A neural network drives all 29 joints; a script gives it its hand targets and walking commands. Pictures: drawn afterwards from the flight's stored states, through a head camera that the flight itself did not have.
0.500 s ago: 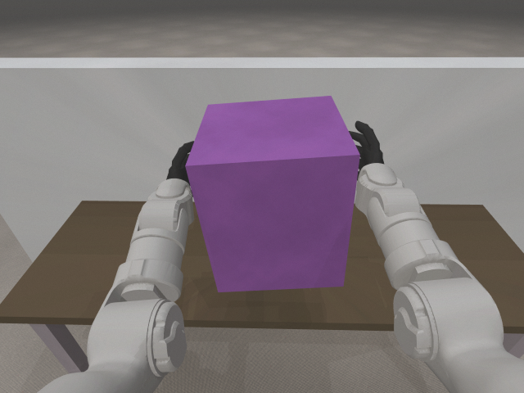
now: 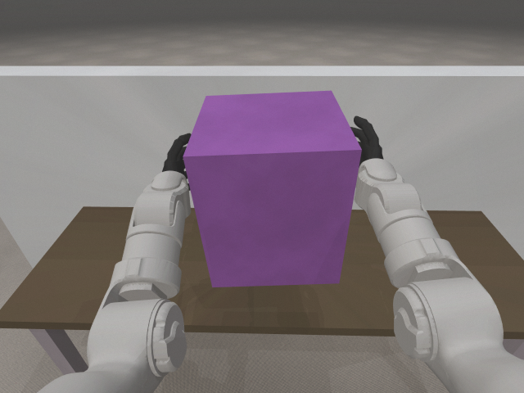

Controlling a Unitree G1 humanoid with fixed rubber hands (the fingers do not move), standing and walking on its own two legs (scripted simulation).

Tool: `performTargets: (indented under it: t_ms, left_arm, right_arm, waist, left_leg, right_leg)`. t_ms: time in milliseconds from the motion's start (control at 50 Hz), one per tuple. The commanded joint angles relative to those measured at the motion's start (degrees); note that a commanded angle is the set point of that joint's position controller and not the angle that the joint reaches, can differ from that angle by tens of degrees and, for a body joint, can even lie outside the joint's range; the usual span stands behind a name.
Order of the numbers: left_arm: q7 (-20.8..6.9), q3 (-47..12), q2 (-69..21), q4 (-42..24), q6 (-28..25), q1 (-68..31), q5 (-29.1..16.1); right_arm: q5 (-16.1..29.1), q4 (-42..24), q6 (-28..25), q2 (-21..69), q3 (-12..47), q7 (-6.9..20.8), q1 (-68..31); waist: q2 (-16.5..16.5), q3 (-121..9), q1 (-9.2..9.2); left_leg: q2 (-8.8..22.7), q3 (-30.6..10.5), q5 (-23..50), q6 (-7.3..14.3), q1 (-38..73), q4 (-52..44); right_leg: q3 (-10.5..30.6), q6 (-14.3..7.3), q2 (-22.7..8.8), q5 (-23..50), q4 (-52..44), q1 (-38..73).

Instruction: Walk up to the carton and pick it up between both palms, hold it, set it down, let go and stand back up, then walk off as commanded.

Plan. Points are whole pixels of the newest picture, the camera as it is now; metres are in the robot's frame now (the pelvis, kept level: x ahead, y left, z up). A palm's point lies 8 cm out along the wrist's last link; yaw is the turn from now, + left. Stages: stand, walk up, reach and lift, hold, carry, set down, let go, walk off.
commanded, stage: hold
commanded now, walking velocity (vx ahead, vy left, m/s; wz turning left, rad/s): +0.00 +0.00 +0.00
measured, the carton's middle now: (272, 188) +0.40 +0.01 +0.18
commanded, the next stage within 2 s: none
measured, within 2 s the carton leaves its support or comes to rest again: neither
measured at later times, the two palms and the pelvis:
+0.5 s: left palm (171, 177) +0.37 +0.16 +0.23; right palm (372, 162) +0.38 -0.14 +0.25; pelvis -0.01 +0.00 +0.00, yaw +0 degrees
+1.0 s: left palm (173, 176) +0.37 +0.16 +0.23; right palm (374, 161) +0.38 -0.14 +0.25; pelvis -0.01 +0.00 +0.00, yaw +0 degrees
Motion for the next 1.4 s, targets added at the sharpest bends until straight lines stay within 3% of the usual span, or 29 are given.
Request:
performTargets:
  t_ms: [0,20,40,60,80,140,200,220,360,420,440,500,580,600,660,680,840,880,940,1020,1100,1140,1200,1240,1260,1280,1300,1340,1380]
  left_arm:
    - [-10.1,-18.0,-36.6,-17.2,-3.0,-45.1,-2.7]
    - [-10.3,-17.7,-36.4,-17.4,-2.6,-43.8,-3.1]
    - [-10.6,-16.6,-35.7,-16.1,-2.6,-46.0,-2.3]
    - [-10.7,-16.3,-35.6,-17.1,-2.5,-45.7,-2.6]
    - [-10.7,-18.4,-36.5,-19.2,-2.4,-45.3,-3.2]
    - [-10.6,-19.3,-37.1,-20.5,-1.9,-45.2,-4.0]
    - [-10.5,-20.3,-37.5,-22.7,-1.2,-45.2,-3.9]
    - [-10.4,-21.1,-37.6,-23.2,-0.8,-44.4,-4.4]
    - [-11.9,-17.8,-35.7,-19.5,1.0,-43.2,-2.6]
    - [-11.5,-19.8,-37.1,-21.2,1.1,-44.4,-3.9]
    - [-11.3,-19.8,-36.5,-22.4,0.6,-47.0,-3.6]
    - [-11.2,-19.9,-36.8,-22.2,0.7,-45.4,-4.3]
    - [-11.7,-17.5,-35.9,-19.5,1.3,-45.2,-2.3]
    - [-11.8,-17.5,-35.5,-20.7,1.4,-44.5,-2.5]
    - [-12.1,-17.0,-35.8,-17.8,1.3,-46.0,-2.1]
    - [-12.2,-16.6,-34.9,-18.5,1.3,-45.7,-2.0]
    - [-11.6,-17.7,-36.2,-20.9,0.4,-45.4,-2.9]
    - [-11.4,-18.3,-36.2,-20.4,0.4,-46.6,-2.9]
    - [-10.8,-21.9,-36.7,-25.9,0.0,-47.2,-4.9]
    - [-11.6,-18.2,-35.6,-21.1,1.2,-43.5,-2.7]
    - [-11.9,-19.9,-36.8,-21.8,1.7,-43.2,-3.2]
    - [-12.0,-18.5,-35.3,-21.4,1.2,-44.9,-2.6]
    - [-11.6,-20.4,-36.4,-22.3,1.0,-46.0,-3.5]
    - [-12.0,-18.0,-35.8,-19.8,1.5,-45.7,-2.0]
    - [-12.4,-16.7,-34.5,-18.4,1.6,-45.5,-1.4]
    - [-12.5,-16.6,-35.1,-18.4,1.7,-44.5,-1.5]
    - [-12.5,-18.0,-35.8,-20.4,1.4,-45.6,-1.9]
    - [-12.3,-18.2,-35.5,-19.4,1.2,-45.3,-2.3]
    - [-11.6,-19.5,-36.0,-21.3,0.6,-45.9,-3.3]
  right_arm:
    - [8.0,-17.0,-0.9,40.4,14.7,7.1,-37.5]
    - [8.3,-18.7,-0.8,40.4,15.5,7.0,-37.4]
    - [7.2,-15.3,-0.3,39.3,13.9,6.9,-37.1]
    - [7.9,-18.2,-0.4,40.5,15.0,7.0,-38.1]
    - [8.5,-18.6,-0.6,41.0,15.2,6.9,-37.8]
    - [9.4,-21.7,0.1,41.0,16.2,6.5,-38.9]
    - [10.9,-22.2,1.0,41.8,18.0,6.6,-38.0]
    - [10.9,-22.7,1.1,41.2,17.7,6.3,-37.7]
    - [10.1,-21.8,2.9,40.2,16.4,6.3,-37.8]
    - [10.6,-23.9,2.9,39.7,16.8,6.3,-39.1]
    - [10.5,-21.1,3.2,40.0,16.1,6.4,-38.6]
    - [10.9,-24.0,2.8,40.5,16.2,6.2,-39.8]
    - [9.3,-18.0,3.9,38.9,14.0,6.7,-36.2]
    - [10.3,-20.1,3.7,39.6,14.9,6.8,-36.7]
    - [8.8,-17.8,3.8,39.5,13.8,7.0,-37.9]
    - [9.1,-20.0,3.2,39.8,14.4,7.0,-39.4]
    - [9.7,-22.2,2.4,41.0,15.5,7.0,-39.1]
    - [10.3,-22.2,2.6,41.1,16.3,6.9,-40.5]
    - [12.0,-24.0,2.6,41.0,17.6,6.5,-37.9]
    - [9.9,-21.9,3.6,39.4,15.8,6.3,-36.3]
    - [10.2,-21.5,3.7,38.4,14.9,6.5,-36.4]
    - [10.1,-21.2,3.7,39.4,15.8,6.7,-37.8]
    - [10.1,-22.4,3.4,40.0,15.8,6.6,-38.5]
    - [9.1,-18.8,3.9,38.8,13.9,7.0,-37.0]
    - [9.0,-17.7,3.9,38.9,13.9,7.2,-37.8]
    - [9.1,-19.9,3.5,39.4,14.0,7.2,-38.9]
    - [9.0,-18.5,3.5,39.1,14.1,7.1,-37.4]
    - [8.8,-20.9,3.1,39.0,14.1,7.1,-39.5]
    - [10.2,-23.2,2.5,40.6,16.1,6.9,-40.6]
  waist:
    - [0.0,-19.1,-3.94]
    - [-1.6,-19.6,-3.69]
    - [-1.1,-17.0,-4.92]
    - [-2.2,-18.3,-3.65]
    - [-0.8,-20.3,-4.08]
    - [-1.7,-20.9,-4.73]
    - [-1.4,-22.3,-4.15]
    - [0.1,-23.5,-4.81]
    - [-1.8,-18.3,-4.34]
    - [-0.5,-19.5,-4.97]
    - [-0.7,-20.6,-5.55]
    - [-1.5,-21.6,-5.24]
    - [0.6,-16.2,-5.47]
    - [-1.1,-17.7,-4.59]
    - [-1.1,-15.1,-5.22]
    - [-1.9,-17.4,-4.36]
    - [-1.9,-20.3,-3.92]
    - [-1.5,-20.5,-4.15]
    - [0.1,-23.9,-5.09]
    - [-1.8,-18.4,-5.71]
    - [0.2,-18.0,-6.00]
    - [-1.5,-19.0,-5.25]
    - [0.3,-19.9,-5.44]
    - [-0.2,-16.5,-5.84]
    - [-0.8,-15.2,-4.92]
    - [-1.8,-16.4,-4.87]
    - [-0.1,-17.4,-5.52]
    - [-1.2,-17.9,-4.75]
    - [-1.4,-21.8,-4.69]
  left_leg:
    - [-6.4,-1.8,5.4,0.6,7.7,-5.0]
    - [-6.5,-1.6,6.6,1.1,7.2,-4.5]
    - [-6.5,-1.4,2.6,1.1,6.6,-5.4]
    - [-6.6,-1.4,3.3,1.6,6.1,-5.5]
    - [-6.5,-1.3,5.6,1.2,6.9,-4.8]
    - [-6.7,-1.6,6.9,0.9,7.6,-4.7]
    - [-6.9,-1.3,8.5,1.0,8.6,-3.8]
    - [-6.8,-1.4,10.0,0.6,8.9,-3.6]
    - [-6.4,-1.5,2.5,1.7,5.3,-5.6]
    - [-6.5,-1.4,4.1,1.4,6.3,-5.4]
    - [-6.4,-1.4,2.5,1.3,6.6,-5.4]
    - [-6.5,-1.6,4.7,1.3,6.5,-4.9]
    - [-6.3,-1.3,-0.3,1.4,4.6,-6.4]
    - [-6.1,-1.4,1.5,1.7,4.7,-6.2]
    - [-6.1,-1.3,-2.1,2.0,3.6,-7.0]
    - [-6.6,-1.2,-1.3,2.1,3.8,-6.8]
    - [-6.4,-1.3,1.7,2.1,5.5,-6.1]
    - [-6.4,-1.3,1.3,2.2,5.7,-6.5]
    - [-6.6,-1.3,7.3,1.0,7.5,-4.5]
    - [-6.6,-1.3,2.0,1.7,5.5,-6.0]
    - [-5.9,-1.5,3.2,1.1,5.9,-6.2]
    - [-6.3,-1.2,1.8,1.7,5.1,-6.4]
    - [-6.2,-1.4,2.2,1.3,6.1,-6.1]
    - [-6.1,-1.4,-1.9,1.6,4.1,-7.0]
    - [-6.0,-1.1,-3.5,2.2,3.1,-7.7]
    - [-5.9,-1.2,-1.3,2.0,4.2,-7.5]
    - [-6.0,-0.9,-0.5,1.8,4.8,-7.3]
    - [-6.1,-1.0,-1.7,2.1,4.3,-7.5]
    - [-6.2,-1.1,1.5,1.9,5.5,-6.1]
  right_leg:
    - [-3.2,2.0,3.2,3.5,-7.0,11.1]
    - [-2.6,2.1,3.1,5.7,-6.7,12.9]
    - [-2.7,2.0,3.0,1.7,-7.3,11.7]
    - [-2.5,2.2,2.9,3.1,-7.0,12.8]
    - [-2.5,2.0,3.1,5.1,-6.4,13.0]
    - [-2.6,2.1,3.3,6.7,-6.6,13.8]
    - [-2.4,2.3,3.3,8.7,-6.0,14.1]
    - [-2.3,2.1,3.3,10.6,-5.7,14.7]
    - [-2.3,2.1,2.9,3.7,-6.8,13.1]
    - [-2.3,2.0,3.3,4.9,-6.5,12.8]
    - [-2.3,2.0,3.3,3.6,-6.4,12.9]
    - [-2.0,2.0,3.2,6.2,-6.2,13.2]
    - [-2.3,1.6,2.7,1.4,-6.9,11.0]
    - [-2.3,1.9,3.0,3.4,-6.4,12.9]
    - [-2.1,1.5,2.8,-0.7,-7.1,11.0]
    - [-2.0,1.6,2.5,0.2,-7.0,12.5]
    - [-2.3,1.8,3.0,1.9,-6.5,12.3]
    - [-1.9,1.8,2.9,2.5,-6.7,12.5]
    - [-2.2,1.9,3.6,8.1,-5.4,14.1]
    - [-2.5,2.2,3.0,4.2,-6.6,13.4]
    - [-2.3,1.4,3.3,4.3,-6.4,12.6]
    - [-2.3,1.6,3.0,3.7,-6.4,13.2]
    - [-2.1,1.7,3.0,2.9,-6.2,11.8]
    - [-2.6,1.4,3.1,-0.5,-6.7,11.7]
    - [-2.0,1.4,2.6,-1.7,-7.1,11.6]
    - [-1.8,1.2,2.8,-0.1,-7.0,12.0]
    - [-2.1,1.3,2.8,0.9,-6.7,12.0]
    - [-1.9,1.4,2.9,-0.7,-6.8,12.2]
    - [-1.9,1.6,2.8,3.2,-6.2,13.5]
